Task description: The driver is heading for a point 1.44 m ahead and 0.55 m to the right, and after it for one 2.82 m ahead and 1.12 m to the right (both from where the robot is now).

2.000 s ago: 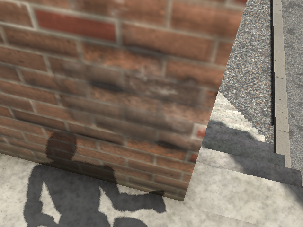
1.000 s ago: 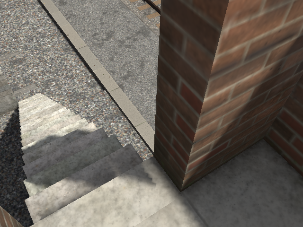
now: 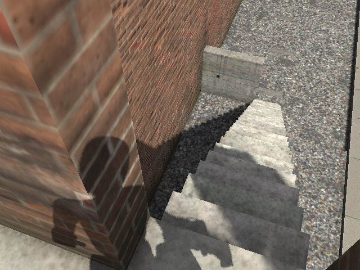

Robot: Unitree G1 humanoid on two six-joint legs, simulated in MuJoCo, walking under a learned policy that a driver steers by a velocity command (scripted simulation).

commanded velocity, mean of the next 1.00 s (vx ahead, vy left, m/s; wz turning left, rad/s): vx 0.02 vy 0.02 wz -0.63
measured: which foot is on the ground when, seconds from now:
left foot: up 0.00-0.22, down 0.24-0.68, up 0.70-1.00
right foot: down 0.00-0.24, up 0.26-0.66, down 0.68-1.00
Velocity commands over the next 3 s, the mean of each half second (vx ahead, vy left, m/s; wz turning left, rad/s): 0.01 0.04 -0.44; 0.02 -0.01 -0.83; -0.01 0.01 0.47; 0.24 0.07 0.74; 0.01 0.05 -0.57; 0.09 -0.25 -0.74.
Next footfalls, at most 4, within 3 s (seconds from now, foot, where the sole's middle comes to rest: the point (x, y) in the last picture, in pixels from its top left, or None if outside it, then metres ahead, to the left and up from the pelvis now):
0.24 left None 0.04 0.08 -0.76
0.68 right None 0.05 -0.15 -0.76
1.16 left None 0.15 0.00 -0.76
1.46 right None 0.06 -0.15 -0.75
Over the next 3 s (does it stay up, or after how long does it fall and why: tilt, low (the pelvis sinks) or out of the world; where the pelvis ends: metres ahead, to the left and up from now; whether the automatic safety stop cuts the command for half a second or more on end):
stays up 0.04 -0.02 0.01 its command is cut before an obstacle after 0.9 s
